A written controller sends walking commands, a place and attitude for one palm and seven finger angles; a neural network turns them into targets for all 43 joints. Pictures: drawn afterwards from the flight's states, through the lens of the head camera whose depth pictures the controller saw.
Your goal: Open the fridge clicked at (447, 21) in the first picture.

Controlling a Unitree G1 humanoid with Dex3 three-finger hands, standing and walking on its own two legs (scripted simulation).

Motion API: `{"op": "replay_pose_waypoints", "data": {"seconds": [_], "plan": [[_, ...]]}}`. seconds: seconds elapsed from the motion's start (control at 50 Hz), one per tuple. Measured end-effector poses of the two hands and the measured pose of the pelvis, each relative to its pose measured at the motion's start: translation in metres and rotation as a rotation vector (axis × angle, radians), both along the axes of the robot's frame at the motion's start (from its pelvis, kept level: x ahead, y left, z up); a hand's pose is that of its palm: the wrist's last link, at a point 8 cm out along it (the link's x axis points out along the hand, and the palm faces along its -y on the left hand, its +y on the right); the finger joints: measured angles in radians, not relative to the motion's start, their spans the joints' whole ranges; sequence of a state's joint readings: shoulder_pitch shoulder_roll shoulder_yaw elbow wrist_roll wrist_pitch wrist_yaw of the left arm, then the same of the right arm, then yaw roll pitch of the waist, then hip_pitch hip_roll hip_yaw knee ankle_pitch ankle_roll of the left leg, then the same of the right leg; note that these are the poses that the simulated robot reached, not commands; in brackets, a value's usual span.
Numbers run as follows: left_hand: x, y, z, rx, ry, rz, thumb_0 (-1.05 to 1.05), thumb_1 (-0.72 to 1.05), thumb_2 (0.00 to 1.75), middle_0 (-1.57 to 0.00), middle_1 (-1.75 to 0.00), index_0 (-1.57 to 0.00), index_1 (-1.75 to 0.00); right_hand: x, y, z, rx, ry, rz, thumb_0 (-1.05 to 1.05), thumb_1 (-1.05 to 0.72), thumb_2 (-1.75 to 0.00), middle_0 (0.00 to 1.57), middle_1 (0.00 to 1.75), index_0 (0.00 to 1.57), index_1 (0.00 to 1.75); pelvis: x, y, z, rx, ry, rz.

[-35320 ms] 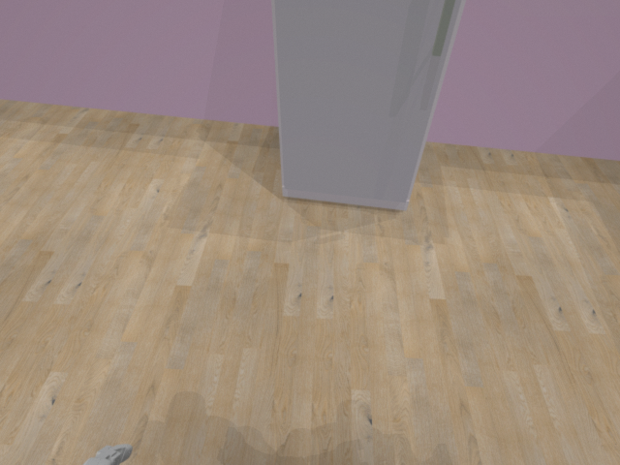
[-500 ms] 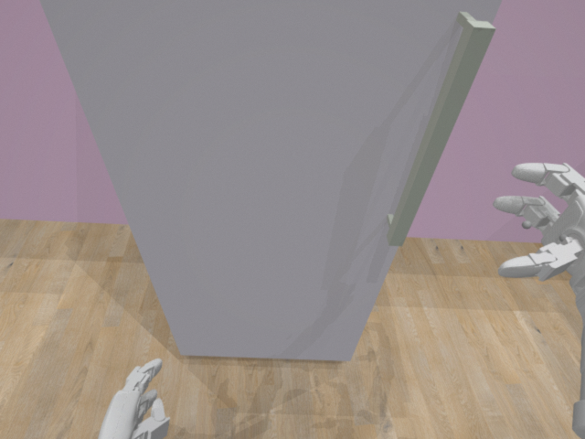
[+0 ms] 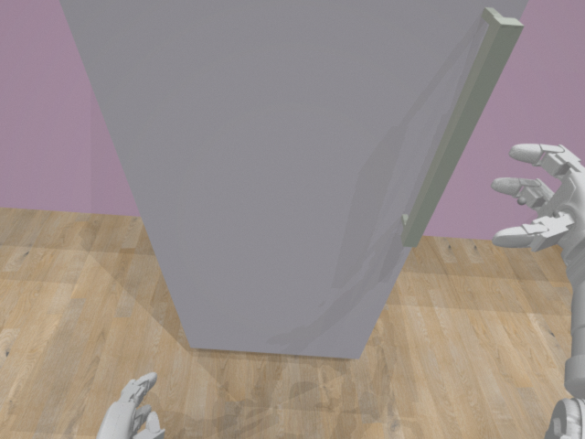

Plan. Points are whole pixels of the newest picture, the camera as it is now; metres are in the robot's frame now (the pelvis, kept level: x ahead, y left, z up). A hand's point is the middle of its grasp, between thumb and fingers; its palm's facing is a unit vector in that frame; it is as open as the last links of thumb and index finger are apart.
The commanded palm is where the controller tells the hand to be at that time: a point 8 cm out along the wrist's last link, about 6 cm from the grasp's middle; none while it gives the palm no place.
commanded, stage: move the hooked fingers beside the handle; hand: right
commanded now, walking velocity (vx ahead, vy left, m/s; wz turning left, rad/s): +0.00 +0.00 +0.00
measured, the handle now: (441, 150) +0.49 -0.18 +0.18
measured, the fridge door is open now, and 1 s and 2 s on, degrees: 0 0 0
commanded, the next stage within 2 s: feel for the door with the fingertips in 1.20 s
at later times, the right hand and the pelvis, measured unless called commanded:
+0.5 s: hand (496, 171) +0.44 -0.24 +0.18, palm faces +0.03 +1.00 -0.01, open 13.9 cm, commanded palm +0.40 -0.29 +0.18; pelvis +0.00 +0.00 +0.00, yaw +1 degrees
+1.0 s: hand (496, 179) +0.43 -0.24 +0.18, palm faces +0.02 +1.00 +0.00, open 14.0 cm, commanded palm +0.40 -0.29 +0.18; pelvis +0.00 -0.01 +0.00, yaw +1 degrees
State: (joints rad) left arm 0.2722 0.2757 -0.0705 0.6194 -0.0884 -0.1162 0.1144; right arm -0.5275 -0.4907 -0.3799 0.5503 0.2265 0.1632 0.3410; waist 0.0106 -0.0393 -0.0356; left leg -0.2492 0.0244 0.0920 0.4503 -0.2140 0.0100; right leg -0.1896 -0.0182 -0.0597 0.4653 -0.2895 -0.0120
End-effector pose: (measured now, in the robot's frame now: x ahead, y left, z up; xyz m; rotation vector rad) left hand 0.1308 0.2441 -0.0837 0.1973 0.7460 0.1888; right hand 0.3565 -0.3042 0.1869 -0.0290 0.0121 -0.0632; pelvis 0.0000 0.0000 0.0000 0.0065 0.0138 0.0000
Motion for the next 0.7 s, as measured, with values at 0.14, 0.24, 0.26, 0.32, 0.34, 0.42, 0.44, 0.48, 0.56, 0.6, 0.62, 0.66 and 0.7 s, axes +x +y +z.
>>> {"op": "replay_pose_waypoints", "data": {"seconds": [0.14,0.24,0.26,0.32,0.34,0.42,0.44,0.48,0.56,0.6,0.62,0.66,0.7], "plan": [[-0.021,0.013,-0.006,0.034,0.073,0.027,0.01,0.90,0.90,-0.20,-0.30,-0.20,-0.30,0.013,-0.004,-0.001,0.000,0.013,0.005,-0.02,0.50,-0.30,0.30,1.20,0.30,1.20,-0.003,0.001,-0.001,0.003,0.012,-0.006],[-0.037,0.018,-0.010,0.049,0.121,0.046,0.01,0.90,0.90,-0.20,-0.30,-0.20,-0.30,0.029,0.002,-0.001,0.014,0.016,0.024,-0.02,0.50,-0.30,0.30,1.20,0.30,1.20,-0.004,0.000,-0.001,0.003,0.028,-0.006],[-0.040,0.019,-0.010,0.050,0.129,0.051,0.01,0.90,0.90,-0.20,-0.30,-0.20,-0.30,0.033,0.003,-0.001,0.014,0.018,0.027,-0.02,0.50,-0.30,0.30,1.20,0.30,1.20,-0.004,0.000,-0.001,0.003,0.031,-0.005],[-0.050,0.020,-0.012,0.051,0.152,0.068,0.01,0.90,0.90,-0.20,-0.30,-0.20,-0.30,0.043,0.008,-0.002,0.013,0.017,0.036,-0.02,0.50,-0.30,0.30,1.20,0.30,1.20,-0.004,-0.001,-0.002,0.003,0.041,0.000],[-0.053,0.020,-0.013,0.051,0.160,0.073,0.01,0.90,0.90,-0.20,-0.30,-0.20,-0.30,0.046,0.009,-0.002,0.014,0.016,0.039,-0.02,0.50,-0.30,0.30,1.20,0.30,1.20,-0.004,-0.002,-0.002,0.003,0.044,0.002],[-0.066,0.019,-0.015,0.046,0.195,0.094,0.01,0.90,0.90,-0.20,-0.30,-0.20,-0.30,0.057,0.012,-0.003,0.030,0.010,0.041,-0.02,0.50,-0.30,0.30,1.20,0.31,1.20,-0.003,-0.003,-0.002,0.002,0.056,0.013],[-0.070,0.019,-0.016,0.044,0.203,0.100,0.01,0.90,0.90,-0.20,-0.30,-0.20,-0.30,0.059,0.012,-0.003,0.029,0.008,0.039,-0.01,0.50,-0.30,0.30,1.20,0.31,1.20,-0.003,-0.003,-0.002,0.002,0.059,0.016],[-0.076,0.018,-0.017,0.039,0.216,0.111,0.01,0.90,0.90,-0.20,-0.30,-0.20,-0.30,0.062,0.011,-0.003,0.022,0.003,0.036,-0.01,0.50,-0.30,0.30,1.20,0.31,1.20,-0.001,-0.004,-0.002,0.002,0.063,0.022],[-0.084,0.017,-0.018,0.029,0.238,0.128,0.01,0.90,0.90,-0.20,-0.30,-0.20,-0.30,0.060,0.006,-0.005,0.017,-0.014,0.036,-0.01,0.50,-0.30,0.30,1.20,0.30,1.20,0.002,-0.006,-0.002,0.002,0.065,0.032],[-0.085,0.016,-0.018,0.026,0.244,0.129,0.01,0.90,0.90,-0.20,-0.30,-0.20,-0.30,0.057,0.003,-0.006,0.020,-0.017,0.037,-0.01,0.50,-0.30,0.30,1.20,0.30,1.20,0.003,-0.007,-0.002,0.003,0.064,0.033],[-0.084,0.015,-0.018,0.025,0.245,0.129,0.01,0.90,0.90,-0.20,-0.30,-0.20,-0.30,0.055,0.001,-0.007,0.023,-0.017,0.036,-0.01,0.50,-0.30,0.30,1.20,0.31,1.20,0.003,-0.007,-0.002,0.003,0.063,0.034],[-0.082,0.014,-0.018,0.024,0.242,0.125,0.01,0.90,0.90,-0.20,-0.30,-0.20,-0.30,0.050,-0.003,-0.008,0.022,-0.014,0.032,-0.01,0.50,-0.30,0.30,1.20,0.31,1.20,0.004,-0.007,-0.001,0.004,0.061,0.033],[-0.077,0.013,-0.017,0.026,0.234,0.116,0.01,0.90,0.90,-0.20,-0.30,-0.20,-0.30,0.046,-0.005,-0.010,0.018,-0.010,0.031,-0.01,0.50,-0.30,0.30,1.20,0.30,1.20,0.004,-0.008,-0.001,0.006,0.058,0.029]]}}
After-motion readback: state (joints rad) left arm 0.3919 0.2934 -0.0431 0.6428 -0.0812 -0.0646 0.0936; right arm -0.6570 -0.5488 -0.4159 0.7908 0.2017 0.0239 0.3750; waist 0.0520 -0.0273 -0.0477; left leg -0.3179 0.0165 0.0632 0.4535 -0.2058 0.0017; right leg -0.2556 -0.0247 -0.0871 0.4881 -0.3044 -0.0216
